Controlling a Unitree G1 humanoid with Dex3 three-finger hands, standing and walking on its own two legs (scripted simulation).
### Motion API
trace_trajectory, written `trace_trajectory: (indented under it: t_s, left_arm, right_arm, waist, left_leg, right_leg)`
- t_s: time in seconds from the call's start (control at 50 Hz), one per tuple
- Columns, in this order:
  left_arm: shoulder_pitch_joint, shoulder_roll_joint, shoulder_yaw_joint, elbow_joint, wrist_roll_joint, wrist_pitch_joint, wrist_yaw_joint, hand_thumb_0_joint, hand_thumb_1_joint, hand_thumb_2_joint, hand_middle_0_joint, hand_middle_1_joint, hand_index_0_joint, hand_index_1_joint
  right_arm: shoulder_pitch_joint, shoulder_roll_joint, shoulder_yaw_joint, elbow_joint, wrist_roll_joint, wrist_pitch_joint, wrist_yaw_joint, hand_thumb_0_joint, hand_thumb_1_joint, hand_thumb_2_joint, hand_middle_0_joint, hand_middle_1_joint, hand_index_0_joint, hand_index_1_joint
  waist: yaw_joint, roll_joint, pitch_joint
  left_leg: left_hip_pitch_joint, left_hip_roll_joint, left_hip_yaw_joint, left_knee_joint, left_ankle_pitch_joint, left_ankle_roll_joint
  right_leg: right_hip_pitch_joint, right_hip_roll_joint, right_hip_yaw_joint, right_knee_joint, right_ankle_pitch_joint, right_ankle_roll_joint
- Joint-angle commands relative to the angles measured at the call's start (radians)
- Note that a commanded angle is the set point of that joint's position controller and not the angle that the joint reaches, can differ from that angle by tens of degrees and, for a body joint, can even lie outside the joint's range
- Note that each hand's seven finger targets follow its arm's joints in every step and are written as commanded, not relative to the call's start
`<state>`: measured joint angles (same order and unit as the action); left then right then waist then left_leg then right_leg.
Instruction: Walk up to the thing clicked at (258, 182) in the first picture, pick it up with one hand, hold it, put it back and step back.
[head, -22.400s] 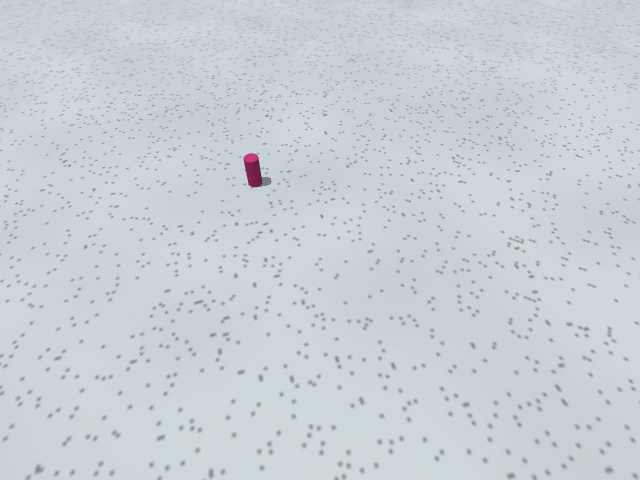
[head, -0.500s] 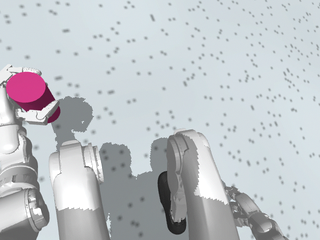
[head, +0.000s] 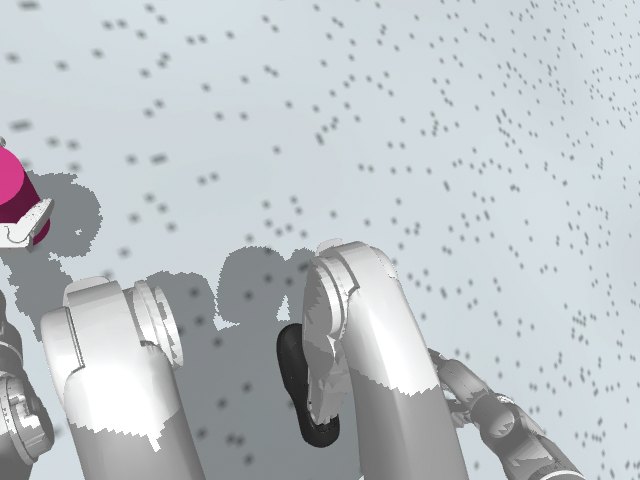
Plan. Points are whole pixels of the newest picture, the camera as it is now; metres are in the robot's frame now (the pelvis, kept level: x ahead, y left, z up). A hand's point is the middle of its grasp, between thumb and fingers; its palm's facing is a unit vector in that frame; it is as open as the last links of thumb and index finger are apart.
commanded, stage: lower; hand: left
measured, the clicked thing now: (1, 202) +0.42 +0.28 -0.19
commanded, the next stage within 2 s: loosen in 0.40 s
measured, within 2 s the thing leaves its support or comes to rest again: rests again in 0.28 s
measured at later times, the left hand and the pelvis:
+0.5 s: hand (1, 204) +0.42 +0.28 -0.19, palm faces +0.35 -0.94 -0.03, open 9.5 cm; pelvis -0.01 +0.01 -0.01, yaw -2 degrees
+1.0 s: hand out of the picture +0.43 +0.28 -0.18, palm faces +0.34 -0.94 -0.01, open 12.2 cm; pelvis -0.01 +0.01 -0.01, yaw -3 degrees
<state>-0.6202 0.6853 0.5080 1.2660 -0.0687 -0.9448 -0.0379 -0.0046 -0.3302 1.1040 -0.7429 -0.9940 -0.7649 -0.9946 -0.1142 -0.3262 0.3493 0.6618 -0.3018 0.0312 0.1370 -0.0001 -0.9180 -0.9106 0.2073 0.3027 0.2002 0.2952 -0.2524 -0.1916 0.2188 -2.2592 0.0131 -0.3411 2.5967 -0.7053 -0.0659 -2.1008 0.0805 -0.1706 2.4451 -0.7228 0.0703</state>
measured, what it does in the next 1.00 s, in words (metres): stands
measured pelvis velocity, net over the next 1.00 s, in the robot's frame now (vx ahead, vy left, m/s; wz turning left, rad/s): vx -0.01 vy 0.01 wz -0.06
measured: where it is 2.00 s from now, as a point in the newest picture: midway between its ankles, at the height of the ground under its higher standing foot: (234, 434)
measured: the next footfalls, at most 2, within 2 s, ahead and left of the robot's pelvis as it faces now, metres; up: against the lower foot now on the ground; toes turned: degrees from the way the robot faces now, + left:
none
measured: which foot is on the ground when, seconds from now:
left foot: down 0.00-1.00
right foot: down 0.00-1.00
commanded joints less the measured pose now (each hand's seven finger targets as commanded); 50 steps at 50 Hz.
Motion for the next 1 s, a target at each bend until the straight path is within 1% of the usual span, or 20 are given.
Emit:
trace_trajectory:
  t_s: [0.0, 0.1, 0.12, 0.16, 0.22, 0.24, 0.28, 0.32, 0.4, 0.48, 0.5, 0.52, 0.58, 0.66, 0.72, 0.76, 0.82, 0.84, 0.9, 0.98]
  left_arm:
    - [-0.287, 0.243, 0.030, -0.169, -0.029, -0.150, 0.002, 0.000, 0.315, 1.264, -1.280, -1.389, -1.278, -1.400]
    - [-0.268, 0.251, 0.034, -0.116, -0.037, -0.165, -0.004, 0.000, 0.328, 1.283, -1.295, -1.414, -1.303, -1.418]
    - [-0.281, 0.272, 0.046, -0.113, -0.035, -0.170, -0.001, 0.000, 0.331, 1.281, -1.305, -1.417, -1.313, -1.420]
    - [-0.268, 0.283, 0.048, -0.106, -0.032, -0.178, 0.003, 0.000, 0.295, 1.283, -1.290, -1.409, -1.295, -1.417]
    - [-0.299, 0.300, 0.045, -0.121, -0.030, -0.196, 0.010, 0.000, 0.303, 1.266, -1.289, -1.392, -1.290, -1.403]
    - [-0.312, 0.324, 0.050, -0.137, -0.028, -0.203, 0.014, 0.000, 0.290, 1.260, -1.275, -1.379, -1.275, -1.391]
    - [-0.316, 0.317, 0.042, -0.141, -0.023, -0.209, 0.018, 0.000, 0.319, 1.267, -1.258, -1.373, -1.257, -1.385]
    - [-0.313, 0.350, 0.052, -0.151, -0.019, -0.216, 0.027, 0.000, 0.320, 1.247, -1.255, -1.351, -1.250, -1.365]
    - [-0.335, 0.321, 0.031, -0.090, -0.019, -0.216, 0.041, 0.000, 0.319, 1.246, -1.248, -1.342, -1.241, -1.359]
    - [-0.320, 0.316, 0.020, -0.051, -0.020, -0.224, 0.045, 0.000, 0.354, 1.241, -1.256, -1.335, -1.253, -1.348]
    - [-0.319, 0.330, 0.022, -0.048, -0.014, -0.228, 0.047, 0.000, 0.347, 1.161, -1.252, -1.308, -1.273, -1.294]
    - [-0.312, 0.310, 0.007, -0.039, -0.015, -0.228, 0.044, 0.000, 0.267, 1.081, -1.211, -1.228, -1.236, -1.214]
    - [-0.290, 0.323, 0.018, -0.041, -0.010, -0.231, 0.043, 0.000, 0.149, 0.858, -1.098, -1.082, -1.122, -1.059]
    - [-0.290, 0.316, 0.009, -0.044, -0.011, -0.228, 0.047, 0.000, -0.012, 0.687, -0.990, -0.928, -1.006, -0.909]
    - [-0.302, 0.313, -0.005, -0.053, -0.006, -0.225, 0.049, 0.000, -0.109, 0.576, -0.920, -0.833, -0.939, -0.811]
    - [-0.303, 0.318, -0.006, -0.057, 0.001, -0.222, 0.052, 0.000, -0.210, 0.534, -0.776, -0.710, -0.779, -0.708]
    - [-0.304, 0.299, -0.024, -0.050, 0.006, -0.217, 0.053, 0.000, -0.284, 0.391, -0.640, -0.551, -0.639, -0.549]
    - [-0.292, 0.296, -0.018, -0.029, 0.003, -0.210, 0.053, 0.000, -0.304, 0.358, -0.607, -0.505, -0.600, -0.507]
    - [-0.268, 0.270, -0.028, 0.004, -0.003, -0.194, 0.052, 0.000, -0.385, 0.296, -0.543, -0.437, -0.537, -0.440]
    - [-0.248, 0.288, -0.019, 0.019, -0.004, -0.191, 0.051, 0.000, -0.436, 0.242, -0.475, -0.369, -0.468, -0.373]
  right_arm:
    - [0.080, -0.338, -0.066, -0.027, -0.010, 0.006, -0.011, 0.000, -0.915, -0.910, 0.200, 0.300, 0.200, 0.300]
    - [0.047, -0.346, -0.039, -0.050, -0.022, 0.005, -0.011, 0.000, -0.911, -0.907, 0.201, 0.300, 0.200, 0.300]
    - [0.047, -0.357, -0.038, -0.050, -0.022, 0.004, -0.012, 0.000, -0.914, -0.907, 0.201, 0.300, 0.200, 0.300]
    - [0.032, -0.363, -0.030, -0.055, -0.027, 0.002, -0.011, 0.000, -0.909, -0.907, 0.200, 0.300, 0.200, 0.300]
    - [0.022, -0.367, -0.018, -0.058, -0.034, -0.001, -0.011, 0.000, -0.913, -0.908, 0.200, 0.300, 0.200, 0.300]
    - [0.015, -0.366, -0.015, -0.057, -0.036, -0.002, -0.013, 0.000, -0.911, -0.908, 0.200, 0.300, 0.200, 0.300]
    - [0.018, -0.372, -0.011, -0.056, -0.044, -0.001, -0.014, 0.000, -0.911, -0.909, 0.200, 0.300, 0.200, 0.300]
    - [0.014, -0.371, -0.003, -0.055, -0.049, -0.003, -0.016, 0.000, -0.913, -0.909, 0.201, 0.300, 0.200, 0.300]
    - [0.006, -0.380, 0.003, -0.054, -0.051, -0.003, -0.014, 0.000, -0.910, -0.908, 0.200, 0.300, 0.200, 0.300]
    - [-0.002, -0.385, 0.013, -0.056, -0.056, -0.003, -0.016, 0.000, -0.901, -0.904, 0.200, 0.299, 0.200, 0.299]
    - [-0.002, -0.384, 0.014, -0.058, -0.058, -0.003, -0.015, 0.000, -0.904, -0.900, 0.201, 0.300, 0.200, 0.300]
    - [-0.006, -0.380, 0.018, -0.062, -0.059, -0.001, -0.014, 0.000, -0.917, -0.899, 0.201, 0.300, 0.200, 0.300]
    - [-0.008, -0.380, 0.022, -0.065, -0.061, 0.003, -0.014, 0.000, -0.914, -0.898, 0.201, 0.300, 0.200, 0.300]
    - [-0.014, -0.380, 0.023, -0.074, -0.062, 0.005, -0.011, 0.000, -0.917, -0.898, 0.201, 0.300, 0.200, 0.300]
    - [-0.026, -0.381, 0.023, -0.077, -0.061, 0.006, -0.011, 0.000, -0.915, -0.895, 0.201, 0.300, 0.201, 0.300]
    - [-0.024, -0.379, 0.021, -0.080, -0.061, 0.008, -0.010, 0.000, -0.916, -0.900, 0.201, 0.300, 0.200, 0.300]
    - [-0.026, -0.381, 0.018, -0.077, -0.062, 0.009, -0.011, 0.000, -0.916, -0.899, 0.201, 0.300, 0.201, 0.300]
    - [-0.027, -0.383, 0.016, -0.080, -0.058, 0.009, -0.010, 0.000, -0.910, -0.899, 0.201, 0.300, 0.201, 0.300]
    - [-0.028, -0.381, 0.017, -0.084, -0.057, 0.013, -0.010, 0.000, -0.911, -0.899, 0.201, 0.300, 0.201, 0.300]
    - [-0.030, -0.379, 0.021, -0.098, -0.051, 0.016, -0.007, 0.000, -0.906, -0.898, 0.201, 0.300, 0.201, 0.300]
  waist:
    - [-0.063, 0.509, -0.668]
    - [-0.066, 0.484, -0.635]
    - [-0.075, 0.504, -0.612]
    - [-0.071, 0.526, -0.612]
    - [-0.084, 0.520, -0.618]
    - [-0.082, 0.534, -0.613]
    - [-0.094, 0.546, -0.612]
    - [-0.090, 0.544, -0.622]
    - [-0.116, 0.526, -0.582]
    - [-0.120, 0.497, -0.553]
    - [-0.114, 0.503, -0.554]
    - [-0.119, 0.493, -0.560]
    - [-0.105, 0.511, -0.570]
    - [-0.107, 0.507, -0.564]
    - [-0.111, 0.517, -0.517]
    - [-0.109, 0.519, -0.529]
    - [-0.116, 0.535, -0.526]
    - [-0.115, 0.514, -0.513]
    - [-0.114, 0.492, -0.500]
    - [-0.096, 0.460, -0.488]
  left_leg:
    - [0.476, 0.053, 0.126, -0.254, 0.197, 0.037]
    - [0.451, 0.055, 0.119, -0.245, 0.168, 0.039]
    - [0.453, 0.057, 0.113, -0.254, 0.154, 0.035]
    - [0.480, 0.061, 0.104, -0.262, 0.163, 0.029]
    - [0.475, 0.062, 0.099, -0.244, 0.167, 0.032]
    - [0.476, 0.064, 0.101, -0.243, 0.163, 0.032]
    - [0.496, 0.067, 0.094, -0.244, 0.168, 0.028]
    - [0.490, 0.068, 0.096, -0.230, 0.175, 0.032]
    - [0.467, 0.069, 0.084, -0.234, 0.152, 0.031]
    - [0.455, 0.068, 0.075, -0.227, 0.153, 0.034]
    - [0.461, 0.068, 0.076, -0.226, 0.157, 0.033]
    - [0.462, 0.068, 0.073, -0.223, 0.157, 0.034]
    - [0.484, 0.070, 0.068, -0.233, 0.187, 0.028]
    - [0.468, 0.069, 0.071, -0.228, 0.170, 0.031]
    - [0.454, 0.070, 0.064, -0.243, 0.142, 0.031]
    - [0.463, 0.073, 0.064, -0.246, 0.139, 0.029]
    - [0.485, 0.077, 0.058, -0.252, 0.156, 0.024]
    - [0.473, 0.076, 0.056, -0.253, 0.141, 0.027]
    - [0.459, 0.075, 0.056, -0.254, 0.134, 0.029]
    - [0.425, 0.071, 0.055, -0.260, 0.099, 0.035]
  right_leg:
    - [0.312, 0.018, -0.107, -0.210, 0.301, -0.078]
    - [0.321, 0.028, -0.118, -0.215, 0.290, -0.075]
    - [0.306, 0.028, -0.127, -0.205, 0.275, -0.076]
    - [0.301, 0.031, -0.138, -0.193, 0.278, -0.079]
    - [0.310, 0.034, -0.138, -0.190, 0.291, -0.076]
    - [0.313, 0.034, -0.138, -0.191, 0.291, -0.077]
    - [0.313, 0.034, -0.143, -0.187, 0.297, -0.075]
    - [0.336, 0.037, -0.138, -0.191, 0.310, -0.073]
    - [0.313, 0.039, -0.153, -0.189, 0.296, -0.072]
    - [0.314, 0.041, -0.165, -0.188, 0.302, -0.068]
    - [0.317, 0.042, -0.164, -0.190, 0.304, -0.069]
    - [0.324, 0.044, -0.167, -0.191, 0.305, -0.067]
    - [0.335, 0.047, -0.173, -0.183, 0.321, -0.070]
    - [0.334, 0.050, -0.171, -0.191, 0.315, -0.069]
    - [0.303, 0.049, -0.179, -0.189, 0.289, -0.071]
    - [0.305, 0.051, -0.180, -0.190, 0.284, -0.071]
    - [0.290, 0.050, -0.182, -0.180, 0.296, -0.073]
    - [0.278, 0.051, -0.184, -0.183, 0.284, -0.073]
    - [0.279, 0.053, -0.185, -0.193, 0.277, -0.072]
    - [0.278, 0.056, -0.189, -0.199, 0.246, -0.074]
